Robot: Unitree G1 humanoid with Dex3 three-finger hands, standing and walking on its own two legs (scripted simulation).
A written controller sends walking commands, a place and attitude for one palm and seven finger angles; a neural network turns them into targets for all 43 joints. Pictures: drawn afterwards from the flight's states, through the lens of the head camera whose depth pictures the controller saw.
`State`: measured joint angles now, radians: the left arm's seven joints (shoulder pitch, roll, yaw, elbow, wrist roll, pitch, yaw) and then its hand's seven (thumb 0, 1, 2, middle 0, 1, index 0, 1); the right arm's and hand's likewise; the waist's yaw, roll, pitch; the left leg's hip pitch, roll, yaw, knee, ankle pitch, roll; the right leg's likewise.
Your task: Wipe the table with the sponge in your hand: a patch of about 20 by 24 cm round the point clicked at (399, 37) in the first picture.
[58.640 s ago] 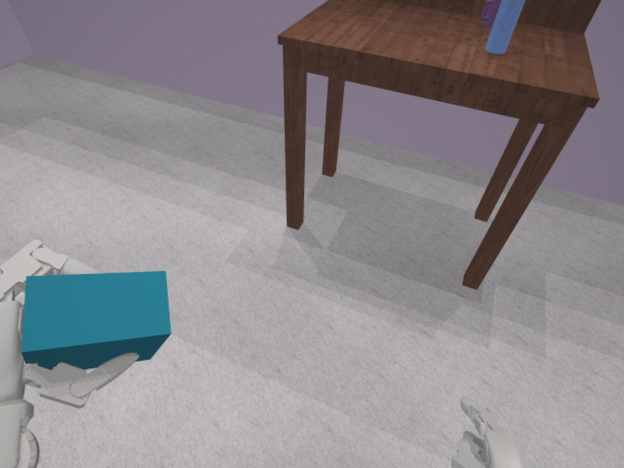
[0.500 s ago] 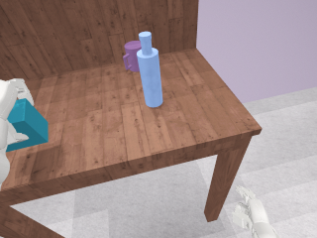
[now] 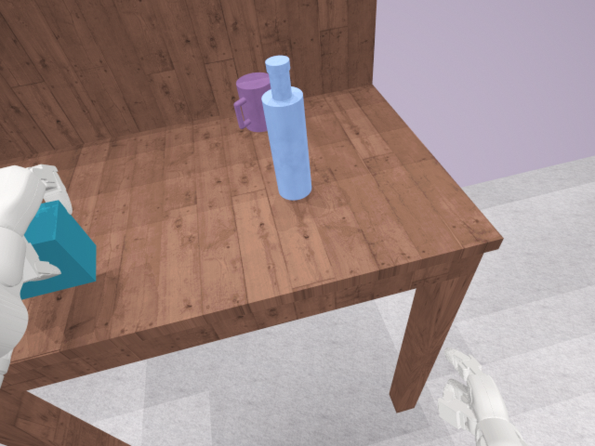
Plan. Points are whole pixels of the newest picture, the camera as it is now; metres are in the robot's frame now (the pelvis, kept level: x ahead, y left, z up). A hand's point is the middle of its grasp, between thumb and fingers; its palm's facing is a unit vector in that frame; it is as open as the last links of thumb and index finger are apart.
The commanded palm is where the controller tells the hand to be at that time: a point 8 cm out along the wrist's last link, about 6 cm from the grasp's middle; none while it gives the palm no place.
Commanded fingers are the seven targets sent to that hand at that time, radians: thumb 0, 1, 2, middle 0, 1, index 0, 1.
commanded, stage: move the sponge above the wiping area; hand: left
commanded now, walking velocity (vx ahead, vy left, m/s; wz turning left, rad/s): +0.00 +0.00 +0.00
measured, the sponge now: (37, 260) +0.26 +0.39 +0.14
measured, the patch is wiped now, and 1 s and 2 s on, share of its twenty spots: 0.95 0.95 0.95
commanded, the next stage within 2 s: none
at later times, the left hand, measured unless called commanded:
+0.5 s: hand (47, 243) +0.26 +0.36 +0.17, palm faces -0.02 -0.02 -1.00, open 10.0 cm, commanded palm +0.23 +0.34 +0.25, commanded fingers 0.00 0.10 1.30 -1.20 -1.60 -1.20 -1.60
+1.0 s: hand (63, 270) +0.24 +0.33 +0.15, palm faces -0.12 -0.01 -0.99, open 10.0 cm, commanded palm +0.22 +0.34 +0.26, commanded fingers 0.00 0.10 1.30 -1.20 -1.60 -1.20 -1.60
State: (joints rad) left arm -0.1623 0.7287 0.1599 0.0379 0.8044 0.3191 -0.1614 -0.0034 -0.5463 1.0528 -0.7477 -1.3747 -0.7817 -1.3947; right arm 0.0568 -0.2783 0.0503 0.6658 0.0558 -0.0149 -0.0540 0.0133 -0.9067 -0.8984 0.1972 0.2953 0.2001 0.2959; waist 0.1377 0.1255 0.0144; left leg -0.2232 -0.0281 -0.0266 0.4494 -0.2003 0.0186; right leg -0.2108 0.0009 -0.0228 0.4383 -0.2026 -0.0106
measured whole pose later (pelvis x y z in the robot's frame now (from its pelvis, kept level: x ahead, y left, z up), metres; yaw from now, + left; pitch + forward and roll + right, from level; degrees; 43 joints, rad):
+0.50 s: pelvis +0.00 +0.00 +0.00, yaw +1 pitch -1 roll +0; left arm -0.19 0.71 0.07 0.03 0.83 0.39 -0.25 0.00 -0.55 1.05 -0.75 -1.38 -0.79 -1.40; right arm 0.04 -0.29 0.07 0.64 0.07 -0.01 -0.06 0.01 -0.91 -0.90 0.20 0.30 0.20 0.30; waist 0.15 0.12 0.01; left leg -0.23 -0.04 -0.04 0.44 -0.19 0.02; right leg -0.21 -0.01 -0.04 0.42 -0.20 -0.01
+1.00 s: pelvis +0.01 +0.00 +0.00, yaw +1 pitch -2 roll +0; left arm -0.01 0.72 0.09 -0.14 0.81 0.27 -0.30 0.00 -0.55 1.04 -0.76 -1.39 -0.79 -1.41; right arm 0.09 -0.31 0.05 0.62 0.05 -0.03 -0.09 0.01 -0.91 -0.90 0.20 0.30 0.20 0.30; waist 0.15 0.12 0.02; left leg -0.22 -0.04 -0.04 0.46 -0.21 0.02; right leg -0.20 -0.01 -0.04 0.45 -0.22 -0.01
